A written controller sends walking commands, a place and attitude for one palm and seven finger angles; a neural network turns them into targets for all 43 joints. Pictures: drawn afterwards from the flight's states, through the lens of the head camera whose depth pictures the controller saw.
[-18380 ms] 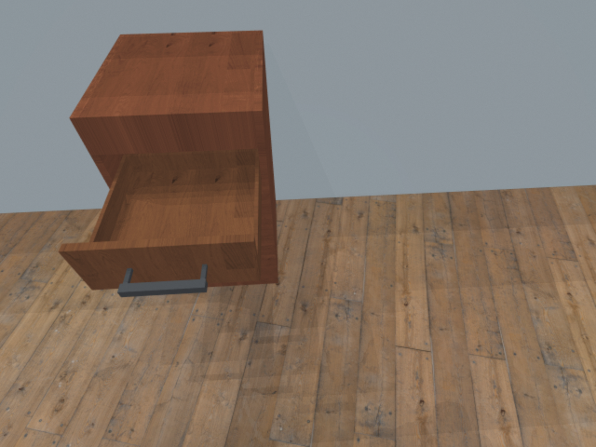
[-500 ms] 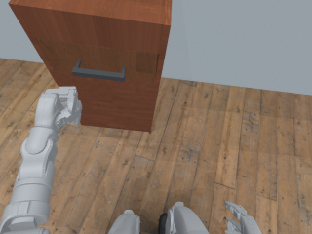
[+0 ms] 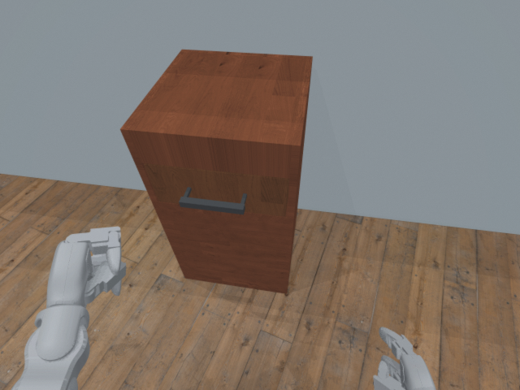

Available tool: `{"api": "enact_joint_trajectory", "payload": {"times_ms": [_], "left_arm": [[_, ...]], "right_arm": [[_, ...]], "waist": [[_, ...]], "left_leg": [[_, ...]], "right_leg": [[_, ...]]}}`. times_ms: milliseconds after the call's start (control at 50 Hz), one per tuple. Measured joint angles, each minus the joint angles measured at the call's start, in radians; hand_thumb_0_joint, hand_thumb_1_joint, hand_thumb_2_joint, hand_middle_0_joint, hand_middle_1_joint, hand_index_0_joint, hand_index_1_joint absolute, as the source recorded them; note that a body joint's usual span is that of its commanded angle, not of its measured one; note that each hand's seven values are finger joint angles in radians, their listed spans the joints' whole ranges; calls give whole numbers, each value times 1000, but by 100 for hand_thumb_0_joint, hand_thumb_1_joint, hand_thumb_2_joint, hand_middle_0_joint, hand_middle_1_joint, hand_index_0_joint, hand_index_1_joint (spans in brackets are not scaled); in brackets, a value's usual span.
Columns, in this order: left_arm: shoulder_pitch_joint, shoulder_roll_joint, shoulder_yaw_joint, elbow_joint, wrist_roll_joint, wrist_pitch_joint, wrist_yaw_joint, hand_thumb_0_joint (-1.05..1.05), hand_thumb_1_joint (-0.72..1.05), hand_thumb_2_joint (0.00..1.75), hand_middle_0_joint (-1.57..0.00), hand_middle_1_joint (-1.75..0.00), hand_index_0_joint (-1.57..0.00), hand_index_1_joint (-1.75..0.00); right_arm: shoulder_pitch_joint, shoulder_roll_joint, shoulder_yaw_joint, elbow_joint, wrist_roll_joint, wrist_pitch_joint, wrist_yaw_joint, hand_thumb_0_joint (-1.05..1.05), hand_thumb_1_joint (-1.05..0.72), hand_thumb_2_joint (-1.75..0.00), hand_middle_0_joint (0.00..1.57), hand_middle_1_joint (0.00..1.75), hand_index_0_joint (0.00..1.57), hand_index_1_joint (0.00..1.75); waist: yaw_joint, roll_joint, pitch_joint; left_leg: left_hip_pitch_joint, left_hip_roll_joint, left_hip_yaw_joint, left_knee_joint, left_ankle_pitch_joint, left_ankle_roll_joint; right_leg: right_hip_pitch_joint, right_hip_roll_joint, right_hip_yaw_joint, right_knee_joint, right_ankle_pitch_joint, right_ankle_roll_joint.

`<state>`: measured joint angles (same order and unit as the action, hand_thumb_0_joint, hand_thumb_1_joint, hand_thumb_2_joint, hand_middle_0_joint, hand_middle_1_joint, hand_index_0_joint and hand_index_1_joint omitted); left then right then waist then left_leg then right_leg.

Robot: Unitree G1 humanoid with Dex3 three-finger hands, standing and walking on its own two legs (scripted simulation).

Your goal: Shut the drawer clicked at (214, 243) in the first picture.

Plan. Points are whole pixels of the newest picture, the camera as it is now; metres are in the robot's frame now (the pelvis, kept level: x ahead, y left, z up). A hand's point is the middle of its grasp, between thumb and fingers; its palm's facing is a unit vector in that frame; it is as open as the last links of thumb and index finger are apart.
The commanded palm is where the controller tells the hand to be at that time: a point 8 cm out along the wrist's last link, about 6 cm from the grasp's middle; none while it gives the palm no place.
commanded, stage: draw the hand back to the body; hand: left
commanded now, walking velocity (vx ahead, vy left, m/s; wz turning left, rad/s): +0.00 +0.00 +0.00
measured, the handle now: (214, 199) +0.61 +0.18 -0.17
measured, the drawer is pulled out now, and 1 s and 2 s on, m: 0.00 0.00 0.00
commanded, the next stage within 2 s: step back with the hand held close in 0.46 s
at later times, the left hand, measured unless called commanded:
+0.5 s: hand (71, 317) +0.16 +0.21 +0.16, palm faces +0.38 -0.83 -0.40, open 3.3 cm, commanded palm +0.11 +0.25 +0.19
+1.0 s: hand (49, 334) +0.14 +0.22 +0.17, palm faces +0.29 -0.81 -0.51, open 3.3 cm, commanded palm +0.09 +0.26 +0.19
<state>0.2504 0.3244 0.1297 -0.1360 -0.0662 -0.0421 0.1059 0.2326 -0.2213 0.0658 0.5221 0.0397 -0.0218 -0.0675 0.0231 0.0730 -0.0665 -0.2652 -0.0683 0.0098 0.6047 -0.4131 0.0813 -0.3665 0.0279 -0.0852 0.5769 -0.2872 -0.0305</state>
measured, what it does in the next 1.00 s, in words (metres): shifts its weight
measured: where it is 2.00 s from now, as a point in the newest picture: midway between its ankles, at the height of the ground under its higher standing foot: outside the picture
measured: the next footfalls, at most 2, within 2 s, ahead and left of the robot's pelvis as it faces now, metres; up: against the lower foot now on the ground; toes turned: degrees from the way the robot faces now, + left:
right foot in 1.76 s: -0.03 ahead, -0.12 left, +0.00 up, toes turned +1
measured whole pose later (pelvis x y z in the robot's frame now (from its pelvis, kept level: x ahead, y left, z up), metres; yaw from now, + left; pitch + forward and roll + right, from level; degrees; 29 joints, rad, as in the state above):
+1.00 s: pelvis -0.05 -0.01 +0.01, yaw -2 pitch +1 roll +0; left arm 0.64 0.40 0.35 -0.50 -0.03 -0.24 0.12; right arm 0.26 -0.25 -0.03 0.60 0.02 -0.07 -0.06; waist -0.02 0.03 -0.01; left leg -0.21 -0.07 0.05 0.48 -0.28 0.08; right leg -0.32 0.03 -0.05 0.46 -0.15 -0.05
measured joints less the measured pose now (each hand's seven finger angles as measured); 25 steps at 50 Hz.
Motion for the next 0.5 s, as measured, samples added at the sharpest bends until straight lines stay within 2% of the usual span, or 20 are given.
{"api": "enact_joint_trajectory", "payload": {"times_ms": [80, 200, 340, 400, 500], "left_arm": [[99, 1, 23, -104, -5, -7, -12, 2, 90, 90, -139, -159, -140, -160], [233, 29, 95, -262, -9, -14, -15, 2, 89, 90, -140, -159, -140, -160], [319, 54, 183, -394, -10, -58, -9, 2, 89, 90, -140, -159, -140, -160], [307, 33, 185, -368, -12, -79, -12, 2, 89, 90, -140, -159, -141, -160], [283, 3, 152, -302, -6, -72, -11, 2, 89, 90, -140, -159, -141, -160]], "right_arm": [[-7, 0, -4, 19, -7, -19, 8, 1, -91, -90, 21, 30, 21, 30], [-3, -5, -21, 36, -17, -54, 16, 1, -91, -90, 21, 30, 21, 30], [-3, -11, -41, 59, -19, -91, 18, 1, -91, -90, 20, 30, 20, 30], [-16, -9, -46, 67, -16, -90, 16, 1, -91, -90, 20, 30, 20, 30], [-15, -3, -43, 73, -18, -103, 10, 1, -91, -90, 21, 30, 20, 30]], "waist": [[7, 4, 13], [24, 4, 25], [47, 15, 27], [46, 17, 42], [41, 8, 64]], "left_leg": [[71, 6, 3, -58, 20, -2], [142, 18, 0, -111, 41, -13], [182, 26, -2, -130, 55, -22], [179, 28, -5, -119, 57, -25], [167, 35, -4, -104, 63, -33]], "right_leg": [[65, 9, 6, -48, 17, -6], [136, 22, 5, -102, 38, -19], [177, 31, 3, -125, 52, -30], [179, 32, -2, -121, 58, -35], [171, 38, -3, -117, 69, -45]]}}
